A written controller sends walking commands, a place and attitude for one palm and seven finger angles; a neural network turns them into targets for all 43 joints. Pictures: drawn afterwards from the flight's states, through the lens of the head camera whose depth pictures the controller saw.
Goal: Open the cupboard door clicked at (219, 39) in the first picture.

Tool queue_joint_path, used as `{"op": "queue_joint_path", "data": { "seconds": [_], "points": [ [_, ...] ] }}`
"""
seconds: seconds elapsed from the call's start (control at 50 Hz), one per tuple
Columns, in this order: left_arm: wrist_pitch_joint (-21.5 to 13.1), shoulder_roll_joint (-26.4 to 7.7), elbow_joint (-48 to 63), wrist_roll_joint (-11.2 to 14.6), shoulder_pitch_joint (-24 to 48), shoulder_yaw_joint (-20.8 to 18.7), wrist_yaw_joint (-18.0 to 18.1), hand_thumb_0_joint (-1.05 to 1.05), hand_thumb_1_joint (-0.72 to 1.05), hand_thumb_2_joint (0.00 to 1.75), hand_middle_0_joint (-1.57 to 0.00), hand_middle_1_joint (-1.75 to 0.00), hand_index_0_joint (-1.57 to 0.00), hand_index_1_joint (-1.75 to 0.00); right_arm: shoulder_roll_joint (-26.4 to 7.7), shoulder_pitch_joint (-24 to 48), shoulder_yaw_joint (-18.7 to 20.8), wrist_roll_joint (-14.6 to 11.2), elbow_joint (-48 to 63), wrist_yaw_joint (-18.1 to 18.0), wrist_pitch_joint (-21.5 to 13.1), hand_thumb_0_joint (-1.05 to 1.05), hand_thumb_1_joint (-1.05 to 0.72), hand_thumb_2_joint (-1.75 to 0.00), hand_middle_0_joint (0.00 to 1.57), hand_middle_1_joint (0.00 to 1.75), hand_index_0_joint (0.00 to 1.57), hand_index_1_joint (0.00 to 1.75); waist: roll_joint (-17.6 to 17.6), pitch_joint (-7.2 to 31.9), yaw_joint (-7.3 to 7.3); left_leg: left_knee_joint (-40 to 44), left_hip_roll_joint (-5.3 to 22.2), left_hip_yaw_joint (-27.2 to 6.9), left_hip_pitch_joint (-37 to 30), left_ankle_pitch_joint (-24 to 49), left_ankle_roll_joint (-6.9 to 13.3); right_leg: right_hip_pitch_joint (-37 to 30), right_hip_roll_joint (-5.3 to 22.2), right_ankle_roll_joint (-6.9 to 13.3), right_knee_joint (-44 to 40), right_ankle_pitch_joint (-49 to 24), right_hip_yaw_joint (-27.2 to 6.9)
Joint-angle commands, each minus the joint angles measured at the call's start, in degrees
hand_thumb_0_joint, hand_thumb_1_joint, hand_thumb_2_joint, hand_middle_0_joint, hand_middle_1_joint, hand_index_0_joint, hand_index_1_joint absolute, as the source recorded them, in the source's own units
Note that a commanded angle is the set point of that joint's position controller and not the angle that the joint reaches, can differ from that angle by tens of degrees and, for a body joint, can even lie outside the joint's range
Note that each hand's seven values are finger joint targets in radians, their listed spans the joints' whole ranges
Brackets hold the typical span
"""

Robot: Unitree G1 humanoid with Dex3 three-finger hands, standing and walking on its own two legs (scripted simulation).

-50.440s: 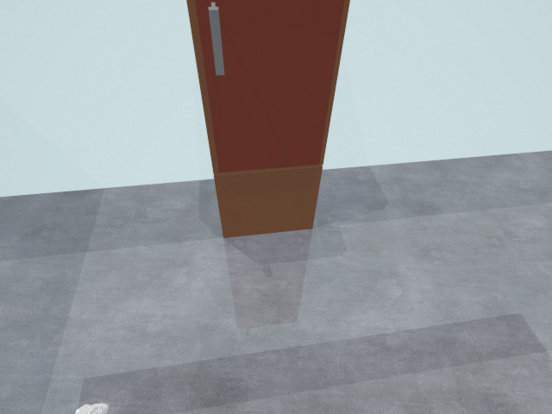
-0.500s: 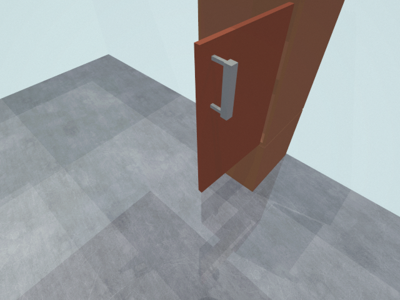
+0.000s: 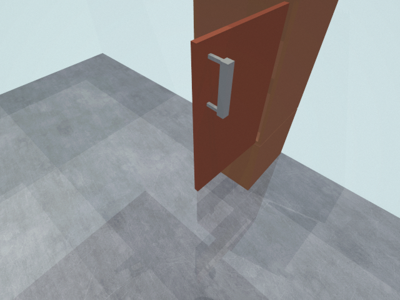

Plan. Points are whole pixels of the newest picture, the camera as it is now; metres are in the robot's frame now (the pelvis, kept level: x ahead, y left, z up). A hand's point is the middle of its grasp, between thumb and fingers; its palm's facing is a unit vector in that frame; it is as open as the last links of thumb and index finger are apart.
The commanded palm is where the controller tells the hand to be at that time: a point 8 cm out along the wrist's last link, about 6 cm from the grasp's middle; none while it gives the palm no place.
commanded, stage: look to check the result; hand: left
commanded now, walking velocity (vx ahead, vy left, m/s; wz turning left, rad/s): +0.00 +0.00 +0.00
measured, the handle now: (218, 87) +0.58 -0.02 +0.13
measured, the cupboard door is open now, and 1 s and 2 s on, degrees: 86 86 86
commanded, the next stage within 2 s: stand and wait in 0.38 s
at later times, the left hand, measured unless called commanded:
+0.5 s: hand out of the picture -0.03 +0.14 -0.18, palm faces +0.05 -0.99 -0.16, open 7.3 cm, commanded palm none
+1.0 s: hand out of the picture -0.02 +0.14 -0.17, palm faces +0.05 -0.98 -0.17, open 7.3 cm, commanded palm none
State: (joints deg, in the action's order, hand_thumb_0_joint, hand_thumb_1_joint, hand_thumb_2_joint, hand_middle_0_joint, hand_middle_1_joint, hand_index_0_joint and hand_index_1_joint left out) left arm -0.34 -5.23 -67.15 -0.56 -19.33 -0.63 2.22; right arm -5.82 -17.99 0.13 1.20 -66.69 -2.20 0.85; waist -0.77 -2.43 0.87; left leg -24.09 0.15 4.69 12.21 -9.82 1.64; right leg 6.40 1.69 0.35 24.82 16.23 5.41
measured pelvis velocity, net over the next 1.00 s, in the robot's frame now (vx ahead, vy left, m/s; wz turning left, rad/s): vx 0.02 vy -0.01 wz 0.00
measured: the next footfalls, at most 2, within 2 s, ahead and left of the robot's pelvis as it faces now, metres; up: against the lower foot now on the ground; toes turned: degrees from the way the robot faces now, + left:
none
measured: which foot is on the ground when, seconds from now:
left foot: down 0.00-1.00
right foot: down 0.00-1.00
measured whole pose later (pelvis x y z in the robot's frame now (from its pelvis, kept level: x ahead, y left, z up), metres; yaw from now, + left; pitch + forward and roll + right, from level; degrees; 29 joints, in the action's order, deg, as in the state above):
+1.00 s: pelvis +0.02 -0.01 +0.00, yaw +0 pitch -2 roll +0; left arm -0.9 -5.9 -66.9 -0.4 -18.6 -0.4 2.2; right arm -6.8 -15.7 -0.1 1.1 -67.1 -2.3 0.5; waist -0.5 -2.9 0.6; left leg -23.0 0.6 4.2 10.7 -10.7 0.8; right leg 4.1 1.0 0.9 22.2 16.5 5.8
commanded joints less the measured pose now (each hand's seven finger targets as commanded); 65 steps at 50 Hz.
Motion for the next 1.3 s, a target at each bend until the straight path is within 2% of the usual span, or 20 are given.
{"op": "queue_joint_path", "data": {
  "seconds": [0.0,0.58,0.66,0.76,0.84,0.96,1.02,1.12,1.14,1.24,1.28],
  "points": [
    [-0.5,-4.5,0.3,0.2,-5.6,-0.7,0.4,0.0,0.9,0.9,-0.2,-0.3,-0.2,-0.3,-4.1,-4.0,0.8,0.0,0.7,-0.2,-0.5,0.0,-0.9,-0.9,0.2,0.3,0.2,0.3,0.9,-4.3,-0.17,4.9,5.2,-6.4,-1.2,0.5,0.5,6.8,4.9,1.9,-6.6,-1.8,-4.8],
    [-0.8,-5.2,0.5,0.3,-5.0,-0.5,0.4,0.0,0.9,0.9,-0.2,-0.3,-0.2,-0.3,-4.9,-2.3,0.7,-0.1,0.4,-0.2,-0.7,0.0,-0.9,-0.9,0.2,0.3,0.2,0.3,0.4,-4.0,-0.29,4.3,5.4,-6.2,-2.2,4.6,0.2,5.1,5.3,1.7,-7.6,-4.7,-4.8],
    [-0.9,-5.3,0.4,0.3,-5.1,-0.6,0.4,0.0,0.9,0.9,-0.2,-0.3,-0.2,-0.3,-5.1,-2.2,0.7,-0.1,0.6,-0.2,-0.8,0.0,-0.9,-0.9,0.2,0.3,0.2,0.3,0.4,-2.6,-0.38,3.9,5.5,-6.2,-3.0,6.2,0.3,4.2,5.3,1.7,-7.5,-6.1,-4.6],
    [-0.9,-5.3,0.5,0.3,-5.0,-0.6,0.4,0.0,0.9,0.9,-0.2,-0.3,-0.2,-0.3,-5.1,-2.1,0.7,-0.1,0.4,-0.3,-0.8,0.0,-0.9,-0.9,0.2,0.3,0.2,0.3,0.1,-3.5,-0.41,4.2,5.6,-6.2,-2.9,6.4,0.3,4.2,5.4,1.7,-7.7,-6.2,-4.5],
    [-1.0,-5.5,0.5,0.3,-5.2,-0.6,0.4,0.0,0.9,0.9,-0.2,-0.3,-0.2,-0.3,-5.4,-2.0,0.6,-0.2,0.4,-0.3,-0.7,0.0,-0.9,-0.9,0.2,0.3,0.2,0.3,1.5,-2.9,-0.48,4.0,5.7,-6.3,-3.6,7.1,0.3,4.0,5.2,1.6,-7.8,-7.1,-4.4],
    [-1.0,-5.5,0.4,0.3,-5.0,-0.5,0.4,0.0,0.9,0.9,-0.2,-0.3,-0.2,-0.3,-5.4,-1.9,0.7,-0.2,0.3,-0.4,-0.9,0.0,-0.9,-0.9,0.2,0.3,0.2,0.3,0.5,-2.6,-0.39,4.1,5.7,-6.2,-3.9,8.0,0.4,3.3,5.4,1.6,-7.8,-8.0,-4.5],
    [-0.9,-5.4,0.4,0.3,-4.8,-0.5,0.4,0.0,0.9,0.9,-0.2,-0.3,-0.2,-0.3,-5.4,-1.9,0.5,-0.2,0.2,-0.4,-0.8,0.0,-0.9,-0.9,0.2,0.3,0.2,0.3,0.2,-3.7,-0.39,4.5,5.8,-6.2,-3.6,7.7,0.3,3.6,5.2,1.6,-7.9,-7.8,-4.6],
    [-0.9,-5.5,0.3,0.3,-5.0,-0.4,0.3,0.0,0.9,0.9,-0.2,-0.3,-0.2,-0.3,-5.5,-1.8,0.5,-0.1,0.2,-0.4,-0.8,0.0,-0.9,-0.9,0.2,0.3,0.2,0.3,0.6,-3.6,-0.45,4.5,5.7,-6.1,-3.6,7.3,0.3,3.5,5.3,1.6,-8.1,-7.5,-4.7],
    [-1.0,-5.8,0.3,0.3,-5.2,-0.5,0.4,0.0,0.9,0.9,-0.2,-0.3,-0.2,-0.3,-5.7,-1.8,0.5,-0.3,0.3,-0.4,-0.8,0.0,-0.9,-0.9,0.2,0.3,0.2,0.3,1.7,-3.0,-0.64,4.3,5.8,-6.2,-4.0,7.9,0.4,3.3,5.3,1.6,-8.1,-8.0,-4.5],
    [-1.1,-5.7,0.3,0.3,-5.0,-0.5,0.4,0.0,0.9,0.9,-0.2,-0.3,-0.2,-0.3,-5.8,-1.6,0.5,-0.3,0.2,-0.5,-0.9,0.0,-0.9,-0.9,0.2,0.3,0.2,0.3,1.3,-2.7,-0.6,4.1,5.9,-6.1,-4.4,9.2,0.4,2.9,5.3,1.6,-7.9,-9.7,-4.4],
    [-1.0,-5.5,0.4,0.3,-4.9,-0.5,0.4,0.0,0.9,0.9,-0.2,-0.3,-0.2,-0.3,-5.5,-1.7,0.5,-0.1,0.1,-0.5,-0.9,0.0,-0.9,-0.9,0.2,0.3,0.2,0.3,-0.2,-3.1,-0.49,4.1,5.8,-5.9,-4.1,9.3,0.3,2.6,5.4,1.6,-8.0,-9.9,-4.7]
  ]
}}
